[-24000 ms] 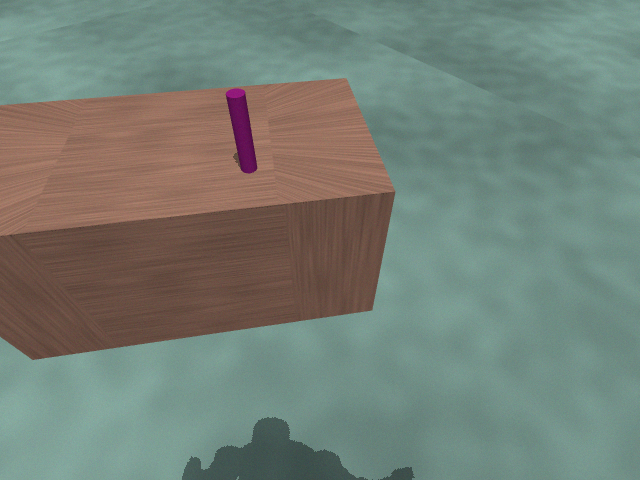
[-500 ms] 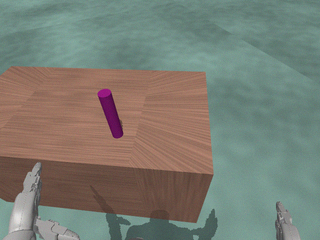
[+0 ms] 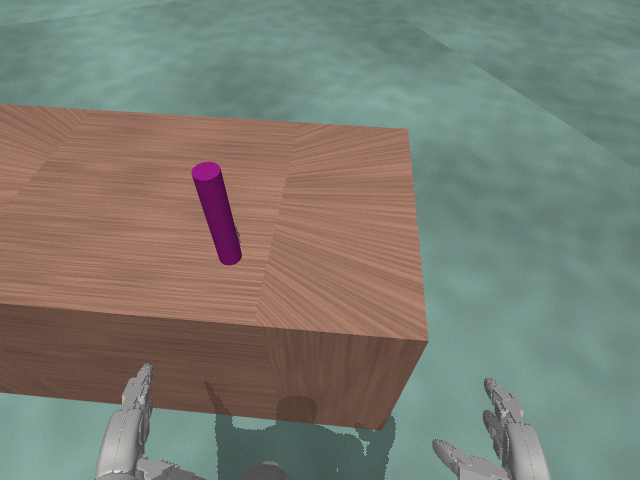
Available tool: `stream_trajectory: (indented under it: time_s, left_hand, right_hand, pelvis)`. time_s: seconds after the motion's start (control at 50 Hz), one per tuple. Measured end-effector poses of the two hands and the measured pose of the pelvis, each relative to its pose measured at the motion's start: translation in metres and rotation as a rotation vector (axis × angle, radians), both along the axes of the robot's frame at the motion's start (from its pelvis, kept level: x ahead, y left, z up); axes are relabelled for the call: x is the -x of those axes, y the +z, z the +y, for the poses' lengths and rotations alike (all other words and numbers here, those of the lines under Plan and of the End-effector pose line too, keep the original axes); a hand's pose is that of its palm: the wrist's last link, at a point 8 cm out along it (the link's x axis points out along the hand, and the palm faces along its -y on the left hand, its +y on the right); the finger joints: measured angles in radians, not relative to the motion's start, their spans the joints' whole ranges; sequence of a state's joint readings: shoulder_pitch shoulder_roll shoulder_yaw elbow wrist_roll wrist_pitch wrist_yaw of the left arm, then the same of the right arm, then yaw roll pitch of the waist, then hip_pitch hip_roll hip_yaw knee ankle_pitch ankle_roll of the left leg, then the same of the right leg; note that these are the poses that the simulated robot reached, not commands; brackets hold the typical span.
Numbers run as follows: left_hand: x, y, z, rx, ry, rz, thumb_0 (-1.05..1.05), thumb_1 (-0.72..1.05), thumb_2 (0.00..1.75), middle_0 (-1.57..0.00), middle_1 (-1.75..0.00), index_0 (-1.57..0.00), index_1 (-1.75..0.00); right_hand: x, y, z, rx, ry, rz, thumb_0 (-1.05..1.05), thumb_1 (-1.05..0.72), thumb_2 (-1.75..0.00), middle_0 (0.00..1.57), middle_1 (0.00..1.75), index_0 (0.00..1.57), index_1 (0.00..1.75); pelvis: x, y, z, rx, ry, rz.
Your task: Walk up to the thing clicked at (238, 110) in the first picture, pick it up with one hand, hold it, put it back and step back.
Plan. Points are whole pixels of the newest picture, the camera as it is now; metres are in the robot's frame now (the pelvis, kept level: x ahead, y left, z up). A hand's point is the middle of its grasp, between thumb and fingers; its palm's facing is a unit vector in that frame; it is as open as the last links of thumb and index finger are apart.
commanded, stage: home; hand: left
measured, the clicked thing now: (219, 219) +0.52 +0.23 -0.02
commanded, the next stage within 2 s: none
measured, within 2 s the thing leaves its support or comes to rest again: neither
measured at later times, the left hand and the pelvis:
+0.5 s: hand (201, 431) +0.18 +0.18 -0.06, palm faces +0.10 -0.97 -0.23, open 17.4 cm; pelvis +0.01 +0.00 +0.00, yaw -1 degrees
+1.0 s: hand (206, 439) +0.18 +0.17 -0.06, palm faces +0.10 -0.96 -0.24, open 17.4 cm; pelvis +0.00 -0.01 -0.01, yaw -1 degrees
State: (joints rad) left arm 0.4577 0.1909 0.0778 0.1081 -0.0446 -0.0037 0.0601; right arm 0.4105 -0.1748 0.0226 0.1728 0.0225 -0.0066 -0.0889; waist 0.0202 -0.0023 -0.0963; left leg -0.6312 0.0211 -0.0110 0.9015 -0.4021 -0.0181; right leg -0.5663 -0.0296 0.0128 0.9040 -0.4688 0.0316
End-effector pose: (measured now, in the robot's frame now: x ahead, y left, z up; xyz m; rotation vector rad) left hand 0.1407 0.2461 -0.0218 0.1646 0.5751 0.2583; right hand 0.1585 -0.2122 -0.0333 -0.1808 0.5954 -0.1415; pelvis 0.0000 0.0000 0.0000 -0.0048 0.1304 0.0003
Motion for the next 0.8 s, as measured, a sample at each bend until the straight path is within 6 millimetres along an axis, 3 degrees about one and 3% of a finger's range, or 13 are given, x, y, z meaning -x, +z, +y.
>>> stream_trajectory:
  time_s: [0.12,0.26,0.46,0.8]
  left_hand:
    - [-0.014,-0.013,-0.020,0.043,-0.080,0.035,-0.02,-0.50,0.08,-0.06,-0.07,-0.07,-0.07]
    - [-0.025,-0.013,-0.019,0.024,-0.097,0.041,-0.02,-0.52,0.07,-0.06,-0.06,-0.06,-0.06]
    - [-0.021,-0.010,-0.019,-0.004,-0.089,0.053,-0.01,-0.53,0.06,-0.05,-0.06,-0.06,-0.06]
    - [-0.017,-0.010,-0.032,-0.001,-0.094,0.031,-0.01,-0.52,0.07,-0.06,-0.06,-0.06,-0.06]
  right_hand:
    - [0.006,-0.003,-0.011,0.035,-0.056,0.034,0.00,-0.62,-0.74,0.18,0.25,0.18,0.25]
    - [0.004,0.001,-0.013,0.042,-0.062,0.035,0.01,-0.82,-0.86,0.20,0.29,0.20,0.28]
    - [-0.005,-0.001,-0.011,0.013,-0.038,0.028,0.01,-0.89,-0.90,0.20,0.30,0.20,0.29]
    - [0.005,-0.001,-0.023,0.022,-0.051,0.042,0.01,-0.90,-0.90,0.20,0.30,0.20,0.30]
  pelvis:
    - [-0.005,-0.002,0.005,0.006,-0.011,0.007]
    - [-0.010,-0.003,0.005,0.008,-0.017,0.015]
    - [-0.012,-0.004,0.002,0.000,-0.016,0.020]
    - [-0.007,-0.008,-0.007,-0.007,-0.013,0.025]
